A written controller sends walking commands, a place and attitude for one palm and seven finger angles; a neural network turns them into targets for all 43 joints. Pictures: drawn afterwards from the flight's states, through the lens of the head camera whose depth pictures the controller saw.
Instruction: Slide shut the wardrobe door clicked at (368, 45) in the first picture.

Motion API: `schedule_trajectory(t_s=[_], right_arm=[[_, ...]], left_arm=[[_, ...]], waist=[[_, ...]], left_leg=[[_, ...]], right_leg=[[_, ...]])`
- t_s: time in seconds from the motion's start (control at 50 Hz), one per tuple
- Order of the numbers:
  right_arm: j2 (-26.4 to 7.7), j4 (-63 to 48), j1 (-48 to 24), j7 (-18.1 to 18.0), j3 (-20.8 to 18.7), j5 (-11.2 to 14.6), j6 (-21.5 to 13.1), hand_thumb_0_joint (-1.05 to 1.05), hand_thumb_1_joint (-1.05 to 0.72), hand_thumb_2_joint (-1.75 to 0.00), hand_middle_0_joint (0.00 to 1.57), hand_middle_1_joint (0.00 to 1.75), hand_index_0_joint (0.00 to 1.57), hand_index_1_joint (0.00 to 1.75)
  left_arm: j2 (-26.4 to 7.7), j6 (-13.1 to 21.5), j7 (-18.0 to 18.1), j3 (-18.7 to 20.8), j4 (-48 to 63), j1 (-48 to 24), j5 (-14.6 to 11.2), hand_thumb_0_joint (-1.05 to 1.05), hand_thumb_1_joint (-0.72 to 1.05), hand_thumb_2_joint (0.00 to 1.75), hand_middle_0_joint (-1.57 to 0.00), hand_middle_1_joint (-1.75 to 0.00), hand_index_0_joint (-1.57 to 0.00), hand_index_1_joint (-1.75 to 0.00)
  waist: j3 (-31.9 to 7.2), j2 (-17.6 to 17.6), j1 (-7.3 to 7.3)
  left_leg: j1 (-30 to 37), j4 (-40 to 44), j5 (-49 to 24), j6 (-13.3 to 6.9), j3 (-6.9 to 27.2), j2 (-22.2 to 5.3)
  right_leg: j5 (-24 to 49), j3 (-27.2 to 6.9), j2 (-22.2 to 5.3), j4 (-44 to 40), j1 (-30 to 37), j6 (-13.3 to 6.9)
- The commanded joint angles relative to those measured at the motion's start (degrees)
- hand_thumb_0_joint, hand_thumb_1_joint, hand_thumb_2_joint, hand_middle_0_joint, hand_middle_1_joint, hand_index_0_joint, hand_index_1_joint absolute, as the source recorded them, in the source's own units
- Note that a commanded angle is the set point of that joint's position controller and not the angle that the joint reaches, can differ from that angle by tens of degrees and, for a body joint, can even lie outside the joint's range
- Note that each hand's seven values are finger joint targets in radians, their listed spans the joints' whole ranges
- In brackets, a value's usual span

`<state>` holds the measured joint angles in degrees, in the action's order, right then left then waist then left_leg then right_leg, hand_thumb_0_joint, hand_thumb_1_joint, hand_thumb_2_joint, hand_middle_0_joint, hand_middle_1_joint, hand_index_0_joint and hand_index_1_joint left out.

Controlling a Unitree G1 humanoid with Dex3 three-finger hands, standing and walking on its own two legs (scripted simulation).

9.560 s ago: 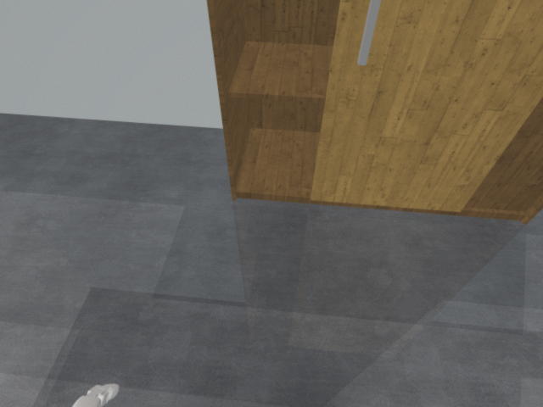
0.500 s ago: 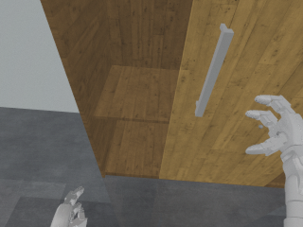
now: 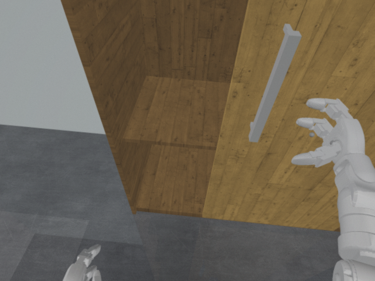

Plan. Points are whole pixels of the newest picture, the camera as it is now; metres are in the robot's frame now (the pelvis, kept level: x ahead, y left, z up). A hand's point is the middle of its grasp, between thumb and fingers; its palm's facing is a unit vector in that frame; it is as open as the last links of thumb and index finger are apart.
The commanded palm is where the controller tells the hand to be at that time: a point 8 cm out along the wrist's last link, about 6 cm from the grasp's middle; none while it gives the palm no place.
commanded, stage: move the hooked fingers beside the handle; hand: right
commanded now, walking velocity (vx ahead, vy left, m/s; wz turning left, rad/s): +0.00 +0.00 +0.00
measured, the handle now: (267, 91) +0.53 -0.15 +0.15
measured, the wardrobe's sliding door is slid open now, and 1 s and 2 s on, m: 0.37 0.37 0.37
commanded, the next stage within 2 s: feel for the door with the fingertips in 1.30 s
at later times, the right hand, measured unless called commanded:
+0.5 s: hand (297, 116) +0.45 -0.20 +0.14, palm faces +0.03 +1.00 +0.00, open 14.0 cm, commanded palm +0.43 -0.25 +0.14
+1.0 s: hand (296, 116) +0.46 -0.20 +0.13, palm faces +0.03 +1.00 +0.01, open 14.0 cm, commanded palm +0.43 -0.25 +0.13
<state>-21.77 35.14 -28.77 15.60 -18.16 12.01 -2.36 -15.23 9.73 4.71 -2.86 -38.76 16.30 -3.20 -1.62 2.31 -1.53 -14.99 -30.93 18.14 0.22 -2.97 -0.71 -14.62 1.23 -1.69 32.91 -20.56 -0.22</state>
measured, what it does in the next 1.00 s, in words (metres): stands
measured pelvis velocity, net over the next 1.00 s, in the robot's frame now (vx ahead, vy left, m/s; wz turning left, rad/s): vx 0.01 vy -0.01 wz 0.03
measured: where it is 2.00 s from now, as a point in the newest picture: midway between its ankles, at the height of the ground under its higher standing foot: outside the picture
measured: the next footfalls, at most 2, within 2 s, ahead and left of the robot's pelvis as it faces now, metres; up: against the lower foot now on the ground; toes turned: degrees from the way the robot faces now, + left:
none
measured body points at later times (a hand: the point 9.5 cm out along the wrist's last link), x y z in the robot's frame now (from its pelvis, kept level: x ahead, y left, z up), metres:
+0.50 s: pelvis +0.00 +0.00 +0.00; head +0.04 +0.01 +0.44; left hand +0.06 +0.27 -0.12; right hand +0.44 -0.26 +0.14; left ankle -0.02 +0.12 -0.73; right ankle +0.03 -0.12 -0.73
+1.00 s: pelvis +0.01 -0.01 -0.01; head +0.05 -0.01 +0.44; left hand +0.07 +0.25 -0.12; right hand +0.45 -0.26 +0.14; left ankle -0.02 +0.12 -0.73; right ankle +0.03 -0.12 -0.73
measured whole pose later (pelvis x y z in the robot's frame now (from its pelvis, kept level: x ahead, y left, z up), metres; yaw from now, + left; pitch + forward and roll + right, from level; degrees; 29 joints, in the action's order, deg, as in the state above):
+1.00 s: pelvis +0.01 -0.01 -0.01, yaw +1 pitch +8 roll +2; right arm -23.8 51.9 -41.5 13.1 -20.1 8.9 -9.2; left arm -15.0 3.4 2.2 -1.5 -38.4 20.2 -2.5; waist -3.5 1.4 -4.6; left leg -22.1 -34.2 19.6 0.9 -1.7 -0.3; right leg -17.4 2.3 -2.3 37.7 -27.9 -0.9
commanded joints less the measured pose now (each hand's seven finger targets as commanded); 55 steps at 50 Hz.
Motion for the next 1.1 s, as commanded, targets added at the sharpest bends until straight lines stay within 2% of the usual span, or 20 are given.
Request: schedule_trajectory(t_s=[0.0, 0.1, 0.14, 0.22, 0.26, 0.32, 0.4, 0.48, 0.56, 0.62, 0.64, 0.66, 0.72, 0.82, 0.86, 0.88, 0.92, 1.02, 1.04, 1.08], right_arm=[[-15.1, -8.4, -25.2, 0.0, -4.0, 0.8, -5.1, 0.00, 0.50, -0.30, 0.30, 1.20, 0.30, 1.20], [-14.5, -5.1, -28.5, -0.1, -2.8, 0.4, -6.1, 0.00, 0.50, -0.30, 0.30, 1.20, 0.30, 1.20], [-18.0, -2.9, -30.9, -0.5, -5.5, 0.3, -6.8, 0.00, 0.50, -0.30, 0.30, 1.20, 0.30, 1.20], [-17.3, -2.5, -34.6, -0.5, -4.0, -0.7, -8.8, 0.00, 0.50, -0.30, 0.30, 1.20, 0.30, 1.20], [-17.9, -1.5, -34.8, -0.3, -4.6, -0.8, -9.4, 0.00, 0.50, -0.30, 0.30, 1.20, 0.30, 1.20], [-16.8, 1.7, -34.4, -0.2, -4.0, -0.7, -9.5, 0.00, 0.50, -0.30, 0.30, 1.20, 0.30, 1.20], [-20.2, 6.4, -36.7, -0.7, -6.2, -1.7, -9.4, 0.00, 0.50, -0.30, 0.30, 1.20, 0.30, 1.20], [-18.9, 6.8, -42.9, -0.9, -4.1, -2.4, -11.2, 0.00, 0.50, -0.30, 0.30, 1.20, 0.30, 1.20], [-19.9, 7.7, -38.9, -0.7, -6.0, -2.3, -12.2, 0.00, 0.50, -0.30, 0.30, 1.20, 0.30, 1.20], [-20.5, 7.9, -37.5, -0.5, -6.5, -2.3, -12.1, 0.00, 0.50, -0.30, 0.30, 1.20, 0.30, 1.20], [-19.4, 6.5, -36.9, -0.4, -5.6, -2.4, -12.0, 0.00, 0.50, -0.30, 0.30, 1.20, 0.30, 1.20], [-17.7, 3.9, -37.8, -0.4, -4.1, -2.3, -12.0, 0.00, 0.50, -0.30, 0.30, 1.20, 0.30, 1.20], [-18.3, 5.6, -35.6, -1.2, -5.8, -1.4, -10.9, 0.00, 0.50, -0.30, 0.30, 1.20, 0.30, 1.20], [-17.5, 0.4, -40.5, -2.2, -3.9, -2.7, -11.7, 0.00, 0.50, -0.30, 0.30, 1.20, 0.30, 1.20], [-17.5, 0.5, -39.4, -2.5, -4.5, -2.3, -11.7, 0.00, 0.50, -0.30, 0.30, 1.20, 0.30, 1.20], [-15.5, 1.2, -39.6, -2.4, -3.0, -2.0, -11.4, 0.00, 0.50, -0.30, 0.30, 1.20, 0.30, 1.20], [-16.2, 4.4, -39.4, -2.7, -3.9, -2.0, -10.9, 0.00, 0.50, -0.30, 0.30, 1.20, 0.30, 1.20], [-17.5, 4.1, -38.8, -2.9, -4.4, -2.8, -10.8, 0.00, 0.50, -0.30, 0.30, 1.20, 0.30, 1.20], [-17.1, 2.5, -38.5, -2.9, -4.2, -2.9, -11.1, 0.00, 0.50, -0.30, 0.30, 1.20, 0.30, 1.20], [-14.8, 1.8, -37.4, -2.9, -3.0, -2.2, -11.0, 0.00, 0.50, -0.30, 0.30, 1.20, 0.30, 1.20]], left_arm=[[-7.9, 2.2, 0.6, 3.5, 6.6, -0.7, 0.0, 0.00, 0.90, 0.90, -0.20, -0.30, -0.20, -0.30], [-8.1, 1.3, 0.0, 3.6, 6.6, 0.4, -0.1, 0.00, 0.90, 0.90, -0.20, -0.30, -0.20, -0.30], [-8.6, 0.8, 0.0, 3.9, 6.1, 1.3, 0.0, 0.00, 0.90, 0.90, -0.20, -0.30, -0.20, -0.30], [-8.3, 0.2, -0.3, 4.0, 6.0, 2.6, 0.3, 0.00, 0.90, 0.90, -0.20, -0.30, -0.20, -0.30], [-8.4, -0.1, -0.5, 4.3, 5.9, 3.4, 0.3, 0.00, 0.90, 0.90, -0.20, -0.30, -0.20, -0.30], [-8.6, -0.7, -0.8, 4.3, 5.6, 4.2, 0.3, 0.00, 0.90, 0.90, -0.20, -0.30, -0.20, -0.30], [-9.2, -1.7, -0.9, 4.5, 5.2, 5.6, 0.5, 0.00, 0.90, 0.90, -0.20, -0.30, -0.20, -0.30], [-9.1, -2.4, -1.1, 4.6, 4.8, 6.6, 0.6, 0.00, 0.90, 0.90, -0.20, -0.30, -0.20, -0.30], [-9.3, -3.0, -1.3, 4.9, 5.2, 7.2, 0.8, 0.00, 0.90, 0.90, -0.20, -0.30, -0.20, -0.30], [-9.3, -3.6, -1.5, 5.0, 5.4, 7.3, 0.8, 0.00, 0.90, 0.90, -0.20, -0.30, -0.20, -0.30], [-9.1, -3.7, -1.6, 4.9, 6.0, 7.1, 0.7, 0.00, 0.90, 0.90, -0.20, -0.30, -0.20, -0.30], [-9.0, -3.7, -1.7, 5.0, 6.2, 6.8, 0.6, 0.00, 0.90, 0.90, -0.20, -0.30, -0.20, -0.30], [-9.3, -4.1, -1.6, 5.1, 6.0, 7.1, 0.7, 0.00, 0.90, 0.90, -0.20, -0.30, -0.20, -0.30], [-8.8, -4.1, -1.6, 5.0, 6.2, 6.7, 0.7, 0.00, 0.90, 0.90, -0.20, -0.30, -0.20, -0.30], [-8.9, -4.0, -1.6, 5.1, 6.1, 6.6, 0.7, 0.00, 0.90, 0.90, -0.20, -0.30, -0.20, -0.30], [-8.7, -3.9, -1.6, 5.0, 6.1, 6.5, 0.6, 0.00, 0.90, 0.90, -0.20, -0.30, -0.20, -0.30], [-9.0, -3.9, -1.5, 5.0, 5.2, 6.9, 0.7, 0.00, 0.90, 0.90, -0.20, -0.30, -0.20, -0.30], [-9.0, -4.2, -1.7, 4.8, 5.9, 6.7, 0.8, 0.00, 0.90, 0.90, -0.20, -0.30, -0.20, -0.30], [-8.8, -4.2, -1.8, 4.8, 6.5, 6.4, 0.8, 0.00, 0.90, 0.90, -0.20, -0.30, -0.20, -0.30], [-8.6, -4.1, -1.9, 4.9, 6.7, 5.8, 0.7, 0.00, 0.90, 0.90, -0.20, -0.30, -0.20, -0.30]], waist=[[-15.7, 0.3, -0.83], [-14.5, 0.0, -1.50], [-14.9, -2.8, -1.82], [-18.0, 1.5, -1.97], [-19.8, 1.1, -2.06], [-18.2, -0.5, -2.25], [-17.1, -1.5, -2.60], [-18.4, 1.1, -4.28], [-22.2, 1.4, -3.03], [-20.9, 0.4, -2.82], [-21.6, 2.7, -2.67], [-22.3, 4.1, -3.02], [-19.9, -1.2, -3.02], [-21.5, 4.5, -3.67], [-22.5, 3.3, -3.57], [-22.0, 4.2, -3.91], [-19.8, 0.5, -4.03], [-21.3, 1.9, -3.30], [-23.2, 3.2, -3.05], [-22.2, 2.9, -3.20]], left_leg=[[-1.8, 3.6, -16.4, -1.2, 0.6, 1.6], [-3.0, 3.4, -15.7, -1.1, 0.9, 1.7], [-2.6, 3.5, -15.3, -0.8, 1.3, 1.7], [-2.5, 2.5, -17.2, -1.2, 1.6, 1.8], [-2.2, 2.0, -18.6, -1.1, 1.5, 2.0], [-2.5, 1.8, -19.6, -1.0, 1.3, 2.0], [-3.9, 1.5, -18.3, -0.8, 1.5, 2.0], [-5.8, 1.0, -17.7, -0.8, 1.7, 2.1], [-4.4, 0.1, -19.8, -1.0, 1.7, 2.3], [-4.4, -0.1, -20.7, -1.1, 1.4, 2.5], [-4.7, -0.4, -21.0, -1.2, 1.3, 2.5], [-5.5, -0.4, -21.0, -1.2, 1.1, 2.5], [-5.5, 0.2, -19.8, -1.1, 0.9, 2.9], [-7.4, -0.4, -18.4, -1.4, 0.7, 2.8], [-7.2, -0.3, -18.6, -1.3, 0.6, 2.9], [-8.0, -0.2, -18.1, -1.3, 0.5, 3.0], [-8.3, 0.1, -17.4, -1.3, 0.4, 3.0], [-7.0, -0.7, -18.4, -1.4, 0.6, 2.6], [-6.7, -1.0, -19.2, -1.4, 0.6, 2.7], [-7.2, -0.8, -19.1, -1.4, 0.4, 2.8]], right_leg=[[11.0, -1.7, 1.4, -2.7, 11.6, -1.6], [9.6, -1.4, 1.4, -2.3, 9.8, -1.8], [8.6, -1.1, 1.5, -1.9, 8.3, -2.1], [11.1, -1.0, 1.5, -0.8, 9.9, -2.1], [12.2, -1.1, 1.4, -0.6, 10.5, -2.0], [12.6, -0.7, 1.4, -0.3, 8.9, -2.1], [10.9, -0.7, 1.3, -0.1, 6.5, -2.1], [10.8, -0.7, 1.3, 0.9, 7.3, -2.1], [13.4, -0.6, 1.2, 1.5, 8.5, -2.0], [14.7, -0.8, 1.0, 1.7, 7.5, -2.1], [15.5, -0.7, 0.9, 1.6, 8.5, -1.9], [16.5, -0.9, 0.8, 1.7, 10.2, -1.7], [14.9, -1.1, 0.6, 1.5, 7.9, -2.0], [15.9, -1.7, 0.5, 1.8, 10.9, -1.7], [16.5, -2.1, 0.3, 1.7, 12.0, -1.4], [16.2, -2.1, 0.3, 1.6, 12.4, -1.4], [14.9, -2.1, 0.2, 1.8, 10.4, -1.7], [15.5, -2.0, 0.6, 1.9, 9.7, -1.5], [16.7, -2.0, 0.5, 2.0, 11.2, -1.4], [17.2, -2.2, 0.3, 1.9, 11.8, -1.2]])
